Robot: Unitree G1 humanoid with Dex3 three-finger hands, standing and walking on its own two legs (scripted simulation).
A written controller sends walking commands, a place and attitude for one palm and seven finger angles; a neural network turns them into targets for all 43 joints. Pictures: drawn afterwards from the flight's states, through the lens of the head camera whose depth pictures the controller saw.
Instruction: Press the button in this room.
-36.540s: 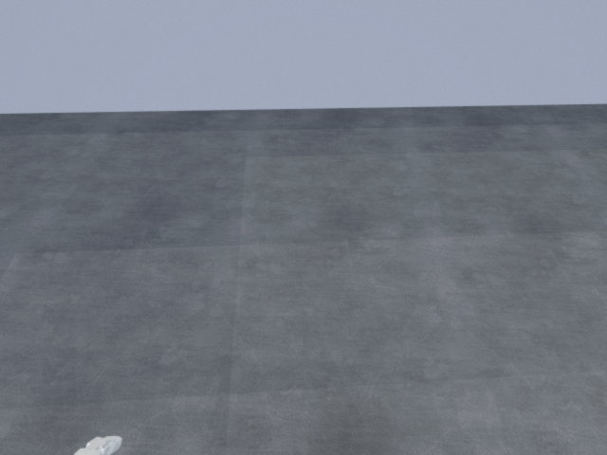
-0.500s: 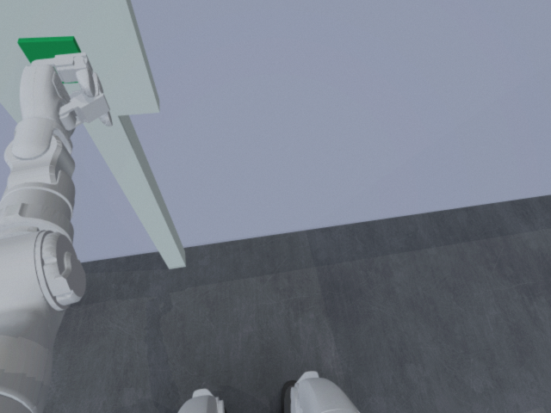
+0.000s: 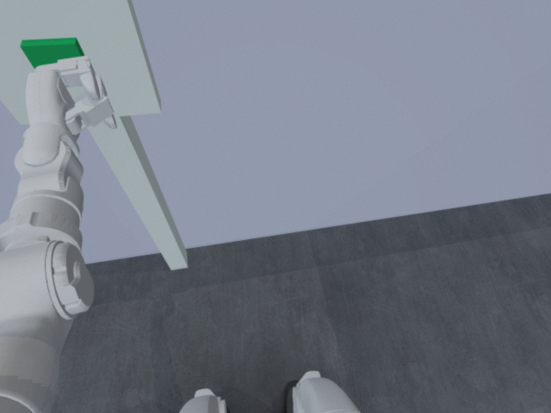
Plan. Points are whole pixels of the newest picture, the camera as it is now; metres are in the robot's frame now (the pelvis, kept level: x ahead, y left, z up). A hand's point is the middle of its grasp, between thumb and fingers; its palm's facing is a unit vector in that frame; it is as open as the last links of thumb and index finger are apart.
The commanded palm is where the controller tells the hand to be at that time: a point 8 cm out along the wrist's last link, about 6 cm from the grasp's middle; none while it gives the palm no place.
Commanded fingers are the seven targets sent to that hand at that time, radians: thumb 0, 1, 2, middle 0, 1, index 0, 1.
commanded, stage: pull the fist back off the button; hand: left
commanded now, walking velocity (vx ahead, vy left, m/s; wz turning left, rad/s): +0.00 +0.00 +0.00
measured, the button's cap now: (61, 59) +0.57 +0.24 +0.15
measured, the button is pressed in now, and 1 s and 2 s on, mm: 9 0 0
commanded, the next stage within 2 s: draw the hand back to the body in 0.72 s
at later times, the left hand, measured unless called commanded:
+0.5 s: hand (102, 139) +0.46 +0.18 +0.12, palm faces +0.10 -0.99 -0.01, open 3.1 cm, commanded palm +0.42 +0.23 +0.13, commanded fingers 0.00 0.90 0.90 -1.30 -1.50 -1.30 -1.50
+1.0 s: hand (90, 164) +0.41 +0.18 +0.14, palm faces +0.09 -1.00 -0.02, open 3.1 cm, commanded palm +0.36 +0.23 +0.14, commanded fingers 0.00 0.90 0.90 -1.30 -1.50 -1.30 -1.50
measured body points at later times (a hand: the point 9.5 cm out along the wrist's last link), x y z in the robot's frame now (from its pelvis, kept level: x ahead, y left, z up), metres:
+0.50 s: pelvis +0.05 -0.01 +0.02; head +0.09 -0.01 +0.47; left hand +0.45 +0.24 +0.12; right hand +0.15 -0.26 -0.09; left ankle +0.02 +0.11 -0.70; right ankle +0.05 -0.12 -0.70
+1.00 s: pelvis +0.04 -0.01 +0.02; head +0.06 -0.03 +0.47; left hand +0.40 +0.23 +0.14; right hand +0.18 -0.25 -0.08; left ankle +0.02 +0.11 -0.70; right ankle +0.05 -0.12 -0.70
